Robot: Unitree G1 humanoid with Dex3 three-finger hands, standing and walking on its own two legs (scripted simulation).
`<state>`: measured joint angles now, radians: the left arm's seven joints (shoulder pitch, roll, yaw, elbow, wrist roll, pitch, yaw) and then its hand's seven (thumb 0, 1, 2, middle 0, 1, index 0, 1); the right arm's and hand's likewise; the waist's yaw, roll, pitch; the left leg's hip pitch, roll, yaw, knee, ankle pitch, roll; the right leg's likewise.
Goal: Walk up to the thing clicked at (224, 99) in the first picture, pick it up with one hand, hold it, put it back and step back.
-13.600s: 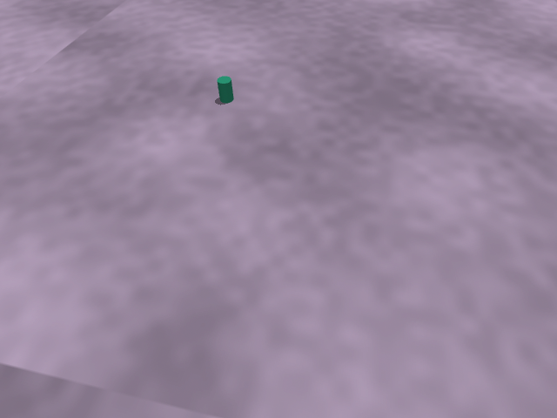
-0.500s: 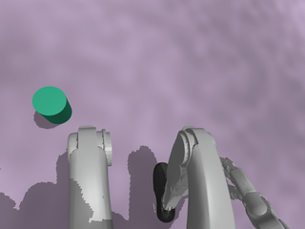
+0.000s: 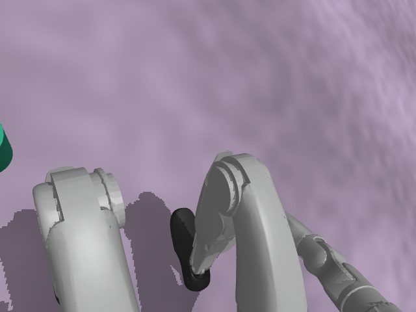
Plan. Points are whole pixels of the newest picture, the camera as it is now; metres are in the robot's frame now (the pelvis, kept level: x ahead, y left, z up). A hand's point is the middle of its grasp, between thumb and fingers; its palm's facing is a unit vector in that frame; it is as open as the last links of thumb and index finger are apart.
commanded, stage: close in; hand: left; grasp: from the side
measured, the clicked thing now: out of the picture +0.39 +0.31 -0.21
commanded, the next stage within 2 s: rest palm in 0.38 s
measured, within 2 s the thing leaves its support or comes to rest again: leaves its support in 1.70 s
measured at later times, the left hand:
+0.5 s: hand out of the picture +0.37 +0.30 -0.18, palm faces +0.40 -0.92 +0.06, open 17.4 cm
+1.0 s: hand out of the picture +0.38 +0.30 -0.19, palm faces +0.41 -0.91 +0.00, open 11.8 cm
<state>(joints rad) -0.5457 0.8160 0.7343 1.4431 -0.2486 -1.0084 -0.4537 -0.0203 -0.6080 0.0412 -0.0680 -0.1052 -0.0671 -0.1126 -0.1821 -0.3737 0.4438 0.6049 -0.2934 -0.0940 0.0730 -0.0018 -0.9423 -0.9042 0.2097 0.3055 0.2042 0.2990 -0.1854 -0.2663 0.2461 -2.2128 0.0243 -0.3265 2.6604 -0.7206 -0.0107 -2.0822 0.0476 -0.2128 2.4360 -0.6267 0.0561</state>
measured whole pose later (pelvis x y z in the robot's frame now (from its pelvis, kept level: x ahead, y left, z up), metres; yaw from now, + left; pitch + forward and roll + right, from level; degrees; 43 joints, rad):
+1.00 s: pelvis -0.01 +0.01 +0.00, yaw -3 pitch +8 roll -19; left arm -0.55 0.83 0.53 1.50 -0.11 -1.20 0.00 -0.03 -0.05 0.51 -0.44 -0.46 -0.46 -0.47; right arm -0.20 -0.37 0.54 0.54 -0.38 -0.01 0.15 -0.01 -0.88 -0.89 0.21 0.30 0.20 0.30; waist -0.20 -0.31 0.31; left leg -2.19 0.03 -0.40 2.69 -0.71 0.01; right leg -2.03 0.08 -0.27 2.40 -0.58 0.07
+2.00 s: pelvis +0.00 +0.00 +0.02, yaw +0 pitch +17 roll -16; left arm -0.45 0.65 0.48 1.00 -0.11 -0.86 0.00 -0.01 -0.51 1.00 -0.59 -0.96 -0.59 -0.96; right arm -0.07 -0.33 0.33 0.61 -0.28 0.04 0.14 0.00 -0.92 -0.90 0.21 0.30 0.20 0.30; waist -0.14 -0.18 0.16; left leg -2.21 0.02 -0.32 2.58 -0.70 0.00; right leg -2.06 0.04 -0.22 2.36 -0.62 0.05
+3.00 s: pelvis +0.02 -0.02 +0.08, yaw +9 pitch +32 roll -5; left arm -0.41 0.37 0.47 0.74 -0.16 -0.60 -0.19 -0.01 -0.56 1.05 -0.62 -0.94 -0.61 -0.94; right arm 0.05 -0.28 0.02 0.70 -0.09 0.01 0.05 0.00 -0.92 -0.90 0.21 0.30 0.20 0.30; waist -0.08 -0.03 -0.09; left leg -2.17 0.03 -0.12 2.31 -0.70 -0.03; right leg -2.12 -0.01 -0.07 2.25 -0.69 0.00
